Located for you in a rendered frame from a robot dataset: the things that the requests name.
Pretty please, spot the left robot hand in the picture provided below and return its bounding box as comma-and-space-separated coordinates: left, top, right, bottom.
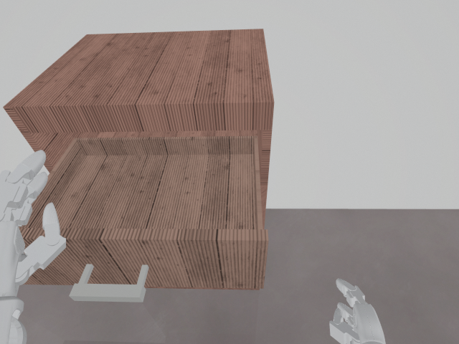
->
0, 150, 66, 297

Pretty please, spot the right robot hand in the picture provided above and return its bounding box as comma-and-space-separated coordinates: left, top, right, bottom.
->
329, 278, 386, 344

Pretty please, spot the drawer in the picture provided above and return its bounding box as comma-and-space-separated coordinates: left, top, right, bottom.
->
19, 136, 269, 289

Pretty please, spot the robot left forearm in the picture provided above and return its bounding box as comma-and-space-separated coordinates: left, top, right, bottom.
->
0, 296, 27, 344

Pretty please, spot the handle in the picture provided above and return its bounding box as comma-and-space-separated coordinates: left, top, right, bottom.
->
69, 264, 149, 302

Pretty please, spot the cabinet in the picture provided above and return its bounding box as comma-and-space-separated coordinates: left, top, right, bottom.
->
3, 29, 274, 290

